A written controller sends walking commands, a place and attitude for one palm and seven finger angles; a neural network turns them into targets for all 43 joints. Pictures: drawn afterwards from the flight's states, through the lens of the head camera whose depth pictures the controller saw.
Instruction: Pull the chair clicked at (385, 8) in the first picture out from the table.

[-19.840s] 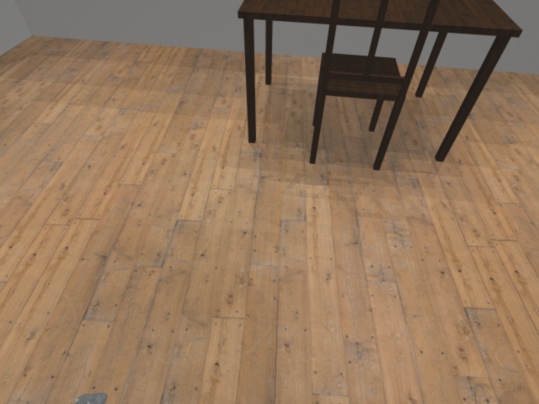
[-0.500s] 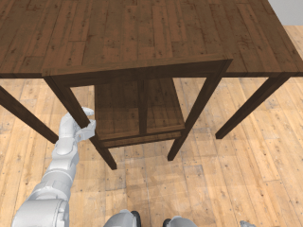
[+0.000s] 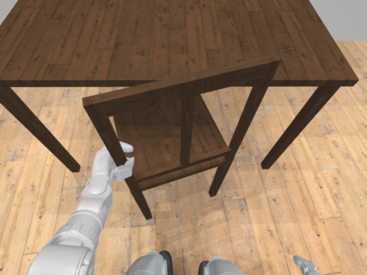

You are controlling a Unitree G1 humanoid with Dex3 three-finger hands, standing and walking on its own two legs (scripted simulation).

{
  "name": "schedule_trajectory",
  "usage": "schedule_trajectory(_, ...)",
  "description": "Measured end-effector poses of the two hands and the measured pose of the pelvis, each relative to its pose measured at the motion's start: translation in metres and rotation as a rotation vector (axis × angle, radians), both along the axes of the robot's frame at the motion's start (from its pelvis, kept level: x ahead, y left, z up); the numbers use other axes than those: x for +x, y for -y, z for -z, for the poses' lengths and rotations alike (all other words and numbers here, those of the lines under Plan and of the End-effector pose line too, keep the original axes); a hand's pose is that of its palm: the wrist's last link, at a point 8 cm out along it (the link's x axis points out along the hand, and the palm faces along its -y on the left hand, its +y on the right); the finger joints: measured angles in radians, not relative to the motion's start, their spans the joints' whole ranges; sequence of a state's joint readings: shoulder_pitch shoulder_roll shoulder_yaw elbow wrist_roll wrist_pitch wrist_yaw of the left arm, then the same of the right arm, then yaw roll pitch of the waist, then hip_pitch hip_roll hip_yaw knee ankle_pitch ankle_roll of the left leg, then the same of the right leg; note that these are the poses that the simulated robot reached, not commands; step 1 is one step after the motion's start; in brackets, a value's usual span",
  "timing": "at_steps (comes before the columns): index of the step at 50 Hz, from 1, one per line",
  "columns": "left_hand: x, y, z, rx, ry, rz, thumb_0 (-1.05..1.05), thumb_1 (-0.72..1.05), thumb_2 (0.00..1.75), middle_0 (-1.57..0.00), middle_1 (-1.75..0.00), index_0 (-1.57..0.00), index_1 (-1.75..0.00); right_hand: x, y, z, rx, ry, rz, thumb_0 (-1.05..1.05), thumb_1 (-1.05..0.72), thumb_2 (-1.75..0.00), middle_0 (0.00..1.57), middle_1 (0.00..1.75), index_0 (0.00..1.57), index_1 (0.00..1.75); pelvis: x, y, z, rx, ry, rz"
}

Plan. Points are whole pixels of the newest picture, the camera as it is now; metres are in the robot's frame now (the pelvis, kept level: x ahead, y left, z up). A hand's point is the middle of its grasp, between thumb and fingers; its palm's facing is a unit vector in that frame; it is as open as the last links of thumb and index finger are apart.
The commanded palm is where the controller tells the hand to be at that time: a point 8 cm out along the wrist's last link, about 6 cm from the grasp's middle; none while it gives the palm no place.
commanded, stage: step backward, pulling the chair out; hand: left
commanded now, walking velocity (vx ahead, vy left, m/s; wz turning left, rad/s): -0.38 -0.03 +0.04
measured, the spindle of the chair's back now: (186, 135) +0.45 +0.00 -0.04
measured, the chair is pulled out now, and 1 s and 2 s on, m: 0.09 0.16 0.28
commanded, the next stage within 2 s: none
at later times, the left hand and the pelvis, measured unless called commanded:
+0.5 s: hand (128, 178) +0.33 +0.14 -0.06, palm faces +0.00 -0.99 -0.17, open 5.5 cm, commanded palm +0.31 +0.19 -0.06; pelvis -0.04 +0.02 +0.00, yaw +0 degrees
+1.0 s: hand (132, 206) +0.26 +0.12 -0.06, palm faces -0.05 -0.98 -0.20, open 5.6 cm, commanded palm +0.25 +0.17 -0.05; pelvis -0.10 +0.00 +0.00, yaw -1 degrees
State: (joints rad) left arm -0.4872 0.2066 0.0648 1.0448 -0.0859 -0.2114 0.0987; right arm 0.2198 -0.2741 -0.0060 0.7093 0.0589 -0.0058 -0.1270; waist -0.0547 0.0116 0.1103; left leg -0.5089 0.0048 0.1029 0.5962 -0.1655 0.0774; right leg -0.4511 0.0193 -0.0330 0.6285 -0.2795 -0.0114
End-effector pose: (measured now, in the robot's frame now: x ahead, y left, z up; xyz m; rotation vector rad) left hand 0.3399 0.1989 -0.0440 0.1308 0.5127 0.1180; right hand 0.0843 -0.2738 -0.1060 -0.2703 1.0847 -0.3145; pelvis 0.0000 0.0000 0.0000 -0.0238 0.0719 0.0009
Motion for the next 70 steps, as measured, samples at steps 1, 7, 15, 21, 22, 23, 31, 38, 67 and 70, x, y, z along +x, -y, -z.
schedule_trajectory(1, -0.003, 0.001, 0.000, 0.001, 0.001, 0.000, 0.01, 0.64, 0.69, -0.25, -1.14, -0.50, -1.45, -0.002, -0.001, 0.002, 0.006, 0.005, -0.005, 0.01, -0.90, -0.90, 0.20, 0.30, 0.20, 0.30, -0.003, 0.001, 0.000, 0.000, 0.006, 0.003)
schedule_trajectory(7, -0.017, 0.006, 0.000, 0.016, 0.009, -0.013, 0.00, 0.63, 0.70, -0.27, -1.14, -0.50, -1.45, -0.014, -0.008, 0.014, 0.053, 0.017, -0.021, 0.01, -0.90, -0.90, 0.20, 0.30, 0.20, 0.30, -0.014, 0.010, 0.005, 0.001, 0.031, 0.004)
schedule_trajectory(15, -0.024, 0.009, -0.001, 0.014, -0.002, -0.027, 0.01, 0.62, 0.70, -0.26, -1.14, -0.50, -1.45, -0.033, -0.004, 0.013, 0.048, -0.033, -0.007, 0.01, -0.90, -0.90, 0.21, 0.30, 0.21, 0.30, -0.016, 0.005, -0.002, 0.031, 0.019, -0.009)
schedule_trajectory(21, -0.023, 0.006, -0.001, 0.005, -0.006, 0.044, 0.00, 0.63, 0.69, -0.23, -1.15, -0.50, -1.45, -0.040, -0.006, 0.004, -0.008, -0.059, -0.003, 0.01, -0.90, -0.90, 0.20, 0.30, 0.20, 0.30, -0.029, -0.013, -0.004, 0.033, 0.003, -0.015)
schedule_trajectory(22, -0.024, 0.006, -0.001, 0.006, -0.004, 0.056, 0.00, 0.63, 0.68, -0.22, -1.15, -0.50, -1.45, -0.040, -0.008, 0.002, -0.010, -0.053, -0.005, 0.01, -0.90, -0.90, 0.20, 0.30, 0.20, 0.30, -0.032, -0.015, -0.004, 0.033, 0.003, -0.009)
schedule_trajectory(23, -0.024, 0.006, -0.001, 0.008, -0.001, 0.066, 0.00, 0.64, 0.68, -0.22, -1.15, -0.50, -1.45, -0.040, -0.011, 0.001, -0.008, -0.046, -0.007, 0.01, -0.90, -0.90, 0.20, 0.30, 0.20, 0.30, -0.035, -0.016, -0.004, 0.033, 0.004, -0.005)
schedule_trajectory(31, -0.036, 0.010, -0.001, 0.035, 0.018, 0.074, -0.02, 0.62, 0.68, -0.24, -1.16, -0.50, -1.45, -0.048, -0.033, 0.010, 0.100, -0.007, -0.020, 0.01, -0.90, -0.90, 0.20, 0.30, 0.20, 0.30, -0.050, -0.003, -0.002, 0.004, 0.017, 0.025)
schedule_trajectory(38, -0.055, 0.018, -0.001, 0.036, 0.020, 0.061, -0.02, 0.62, 0.68, -0.23, -1.16, -0.50, -1.45, -0.070, -0.023, 0.018, 0.093, -0.016, 0.012, 0.01, -0.90, -0.90, 0.21, 0.30, 0.21, 0.30, -0.069, 0.000, 0.001, 0.000, 0.007, -0.001)
schedule_trajectory(67, -0.141, 0.037, -0.011, 0.072, 0.007, 0.182, 0.02, 0.68, 0.77, -0.12, -1.13, -0.40, -1.38, -0.155, -0.012, 0.005, 0.036, -0.028, -0.003, 0.01, -0.90, -0.90, 0.20, 0.30, 0.20, 0.30, -0.150, -0.003, -0.005, 0.028, 0.023, 0.009)
schedule_trajectory(70, -0.148, 0.038, -0.011, 0.079, 0.011, 0.173, 0.02, 0.68, 0.77, -0.13, -1.14, -0.40, -1.38, -0.162, -0.015, 0.009, 0.070, -0.031, -0.016, 0.01, -0.90, -0.90, 0.20, 0.30, 0.20, 0.30, -0.156, 0.004, -0.004, 0.026, 0.026, 0.019)
